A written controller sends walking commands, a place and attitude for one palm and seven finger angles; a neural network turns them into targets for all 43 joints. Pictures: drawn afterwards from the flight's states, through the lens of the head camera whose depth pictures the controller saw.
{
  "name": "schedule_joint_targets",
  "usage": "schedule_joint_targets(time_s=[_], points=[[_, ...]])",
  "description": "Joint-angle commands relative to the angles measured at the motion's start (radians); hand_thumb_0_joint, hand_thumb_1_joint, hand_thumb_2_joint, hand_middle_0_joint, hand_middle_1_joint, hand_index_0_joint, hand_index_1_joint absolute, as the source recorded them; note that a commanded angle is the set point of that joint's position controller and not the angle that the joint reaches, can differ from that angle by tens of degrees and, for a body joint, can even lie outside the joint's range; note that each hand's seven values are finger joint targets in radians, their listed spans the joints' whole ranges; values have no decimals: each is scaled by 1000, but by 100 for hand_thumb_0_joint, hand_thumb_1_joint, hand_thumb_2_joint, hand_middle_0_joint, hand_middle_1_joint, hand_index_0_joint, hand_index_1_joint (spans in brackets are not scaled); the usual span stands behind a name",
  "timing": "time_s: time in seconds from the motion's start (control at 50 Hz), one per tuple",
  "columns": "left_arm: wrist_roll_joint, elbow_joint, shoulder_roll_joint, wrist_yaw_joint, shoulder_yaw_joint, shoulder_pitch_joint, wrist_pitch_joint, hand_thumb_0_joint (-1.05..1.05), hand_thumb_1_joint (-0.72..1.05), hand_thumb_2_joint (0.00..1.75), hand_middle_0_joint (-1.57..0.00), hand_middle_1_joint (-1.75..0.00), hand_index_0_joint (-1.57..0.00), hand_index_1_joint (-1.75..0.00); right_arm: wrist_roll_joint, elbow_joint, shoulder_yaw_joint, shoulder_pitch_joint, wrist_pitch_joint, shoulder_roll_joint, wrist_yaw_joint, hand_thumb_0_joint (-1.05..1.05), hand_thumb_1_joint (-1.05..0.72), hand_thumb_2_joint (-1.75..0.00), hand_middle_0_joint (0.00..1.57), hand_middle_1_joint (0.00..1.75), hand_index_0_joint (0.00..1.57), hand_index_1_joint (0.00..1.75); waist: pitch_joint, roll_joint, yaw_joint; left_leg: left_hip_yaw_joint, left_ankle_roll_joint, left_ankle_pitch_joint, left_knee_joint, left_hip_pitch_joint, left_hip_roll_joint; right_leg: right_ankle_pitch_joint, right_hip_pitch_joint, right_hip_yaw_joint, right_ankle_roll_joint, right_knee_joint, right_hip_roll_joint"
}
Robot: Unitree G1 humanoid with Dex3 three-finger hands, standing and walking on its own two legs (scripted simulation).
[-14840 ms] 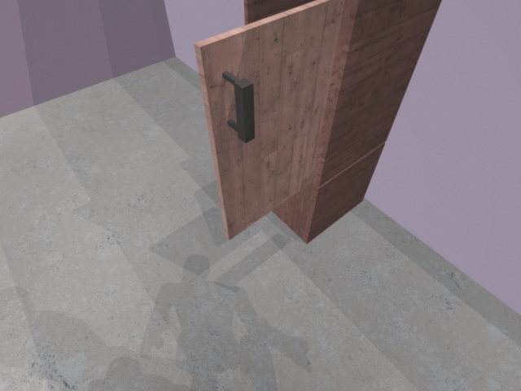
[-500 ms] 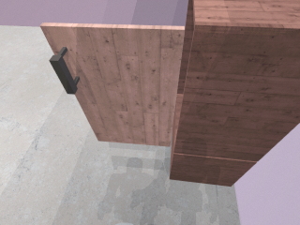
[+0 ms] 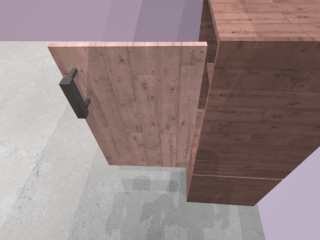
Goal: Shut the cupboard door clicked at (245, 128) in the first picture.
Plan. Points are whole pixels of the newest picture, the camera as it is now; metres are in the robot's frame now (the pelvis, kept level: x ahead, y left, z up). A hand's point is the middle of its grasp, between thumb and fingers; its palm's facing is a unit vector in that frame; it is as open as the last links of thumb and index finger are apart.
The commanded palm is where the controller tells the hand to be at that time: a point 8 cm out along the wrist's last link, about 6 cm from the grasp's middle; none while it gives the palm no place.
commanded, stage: come to a stop and stand still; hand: left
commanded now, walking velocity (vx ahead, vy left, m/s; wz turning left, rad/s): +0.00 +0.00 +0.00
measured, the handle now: (78, 93) +0.44 +0.24 +0.13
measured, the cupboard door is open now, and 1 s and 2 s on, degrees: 91 91 91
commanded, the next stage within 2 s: look again from close up in 1.28 s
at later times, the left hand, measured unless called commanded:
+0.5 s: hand out of the picture +0.00 +0.17 -0.17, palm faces +0.01 -0.98 -0.20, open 7.3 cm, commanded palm none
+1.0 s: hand out of the picture +0.03 +0.23 -0.17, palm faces -0.01 -0.98 -0.21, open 7.3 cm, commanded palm none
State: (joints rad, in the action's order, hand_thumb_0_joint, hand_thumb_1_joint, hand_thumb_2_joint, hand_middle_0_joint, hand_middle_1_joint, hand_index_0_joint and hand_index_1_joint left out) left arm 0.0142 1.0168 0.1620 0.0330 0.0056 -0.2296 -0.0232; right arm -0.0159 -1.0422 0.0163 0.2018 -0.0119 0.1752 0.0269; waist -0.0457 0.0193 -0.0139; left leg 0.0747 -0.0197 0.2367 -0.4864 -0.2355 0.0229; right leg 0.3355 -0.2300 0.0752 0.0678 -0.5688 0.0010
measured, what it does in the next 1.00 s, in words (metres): shifts its weight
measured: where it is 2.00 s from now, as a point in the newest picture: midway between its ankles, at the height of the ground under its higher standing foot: outside the picture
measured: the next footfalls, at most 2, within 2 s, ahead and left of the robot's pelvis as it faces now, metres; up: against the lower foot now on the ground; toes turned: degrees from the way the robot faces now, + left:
none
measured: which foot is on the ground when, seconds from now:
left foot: down 0.00-1.00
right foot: down 0.00-1.00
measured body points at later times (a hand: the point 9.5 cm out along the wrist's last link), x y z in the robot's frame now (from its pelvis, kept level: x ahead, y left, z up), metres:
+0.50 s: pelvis +0.01 +0.01 +0.01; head +0.03 +0.00 +0.45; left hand +0.00 +0.22 -0.15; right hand +0.00 -0.21 -0.16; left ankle +0.00 +0.14 -0.73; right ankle -0.02 -0.07 -0.73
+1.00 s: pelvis +0.02 +0.05 +0.01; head +0.03 +0.05 +0.45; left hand +0.03 +0.28 -0.15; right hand +0.01 -0.17 -0.15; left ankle +0.00 +0.14 -0.73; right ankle -0.02 -0.07 -0.73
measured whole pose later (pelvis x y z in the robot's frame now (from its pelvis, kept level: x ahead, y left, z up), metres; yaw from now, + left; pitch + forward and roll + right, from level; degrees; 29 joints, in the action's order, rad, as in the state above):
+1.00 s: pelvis +0.02 +0.05 +0.01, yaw -1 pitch -1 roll +0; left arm 0.01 1.08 0.17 0.04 -0.01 -0.27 -0.01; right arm -0.02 -1.10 -0.03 0.29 0.02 0.15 0.03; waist -0.04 -0.01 0.00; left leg 0.08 0.05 0.27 -0.46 -0.18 -0.03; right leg 0.30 -0.16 0.04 -0.01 -0.48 -0.03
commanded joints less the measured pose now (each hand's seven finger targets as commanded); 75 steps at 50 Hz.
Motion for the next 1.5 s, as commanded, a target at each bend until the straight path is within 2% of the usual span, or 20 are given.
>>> schedule_joint_targets(time_s=[0.0,0.02,0.06,0.08,0.38,0.4,0.42,0.44,0.46,0.5,0.52,0.56,0.58,0.62,0.72,0.78,1.0,1.16,1.28,1.48], points=[[-6,-14,122,4,22,-54,-7,0,90,90,-20,-30,-20,-30,2,-13,-2,69,23,54,1,0,-90,-90,20,30,20,30,58,-60,13,-59,13,-184,109,95,79,-434,39,-142,-7,174,-142],[-7,-5,116,2,19,-52,-3,0,90,90,-20,-30,-20,-30,1,-21,-6,61,25,53,2,0,-90,-90,20,30,20,30,38,-18,19,-66,17,-187,128,92,87,-360,34,-139,-15,189,-128],[-6,12,111,2,16,-61,-1,0,90,90,-20,-30,-20,-30,2,-39,-11,61,28,48,3,0,-90,-90,20,30,20,30,0,4,28,-70,22,-176,148,74,90,-303,38,-139,-21,217,-119],[-6,18,115,1,16,-63,-2,0,90,90,-20,-30,-20,-30,2,-44,-13,70,30,48,4,0,-90,-90,20,30,20,30,16,8,26,-71,22,-181,152,79,90,-310,58,-141,-21,222,-119],[-7,71,80,4,5,-129,-9,0,90,90,-20,-30,-20,-30,5,-91,-17,131,33,29,12,0,-90,-90,20,30,20,30,-6,-24,23,-62,22,-152,160,99,87,-330,67,-135,-17,253,-115],[11,109,99,46,6,-209,-35,0,90,90,-20,-30,-20,-30,11,-23,-5,23,48,78,0,0,-90,-90,20,30,20,30,-53,-21,56,-6,3,-110,-108,-24,85,-818,49,-212,-94,228,-198],[6,58,152,41,17,-177,-41,0,90,90,-20,-30,-20,-30,10,15,-9,94,31,15,-5,0,-90,-90,20,30,20,30,42,-46,-2,-57,22,119,-133,-58,45,-748,114,-252,-47,213,-247],[8,39,158,33,20,-146,-46,0,90,90,-20,-30,-20,-30,0,15,-11,102,26,12,-9,0,-90,-90,20,30,20,30,99,-1,6,-48,20,117,-144,-52,43,-759,155,-247,13,197,-264],[5,24,140,28,15,-135,-48,0,90,90,-20,-30,-20,-30,6,24,-10,126,28,5,-9,0,-90,-90,20,30,20,30,117,-64,-11,-48,22,109,-132,-28,37,-663,130,-226,52,186,-242],[2,13,110,24,7,-105,-41,0,90,90,-20,-30,-20,-30,5,17,-9,153,28,17,-9,0,-90,-90,20,30,20,30,61,-117,-29,-46,22,37,-62,42,29,-431,22,-192,49,201,-192],[0,11,94,23,4,-99,-35,0,90,90,-20,-30,-20,-30,4,14,-9,167,31,26,-7,0,-90,-90,20,30,20,30,24,-95,-33,-63,28,-3,-18,67,41,-307,-32,-181,36,198,-162],[-2,12,77,16,0,-104,-21,0,90,90,-20,-30,-20,-30,0,11,-14,158,40,38,-5,0,-90,-90,20,30,20,30,-55,43,-11,-103,42,-88,40,21,68,-165,-51,-148,7,172,-101],[-2,18,77,14,1,-116,-14,0,90,90,-20,-30,-20,-30,0,15,-16,144,41,41,-3,0,-90,-90,20,30,20,30,-66,71,1,-120,51,-83,63,-9,74,-124,-30,-142,-2,165,-86],[-1,24,75,11,-3,-127,-6,0,90,90,-20,-30,-20,-30,1,24,-17,133,40,58,-2,0,-90,-90,20,30,20,30,-82,12,9,-130,58,-23,95,-41,73,-59,-19,-138,-11,172,-77],[-2,27,78,6,-6,-130,2,0,90,90,-20,-30,-20,-30,0,18,-21,130,45,80,-1,0,-90,-90,20,30,20,30,-53,4,19,-148,70,-3,138,-28,75,-64,11,-124,-21,163,-78],[-3,28,85,6,-5,-128,2,0,90,90,-20,-30,-20,-30,0,7,-23,129,48,82,0,0,-90,-90,20,30,20,30,-31,-25,21,-137,70,-57,131,-4,73,-110,29,-123,-25,163,-88],[-5,51,99,10,-4,-119,4,0,90,90,-20,-30,-20,-30,4,-37,-24,132,54,87,6,0,-90,-90,20,30,20,30,9,-12,22,-125,71,-260,115,76,77,-225,65,-110,-38,151,-102],[-3,66,93,12,-5,-121,7,0,90,90,-20,-30,-20,-30,6,-54,-23,122,51,81,8,0,-90,-90,20,30,20,30,-26,-19,23,-117,70,-265,128,81,76,-238,62,-110,-43,165,-108],[-3,73,92,14,-4,-125,7,0,90,90,-20,-30,-20,-30,6,-58,-22,122,52,85,10,0,-90,-90,20,30,20,30,3,-8,21,-115,70,-316,130,114,78,-258,75,-110,-46,164,-109],[-2,78,88,12,-4,-128,8,0,90,90,-20,-30,-20,-30,6,-60,-23,120,50,80,9,0,-90,-90,20,30,20,30,-12,-19,21,-114,68,-273,148,109,76,-250,75,-112,-45,180,-112]])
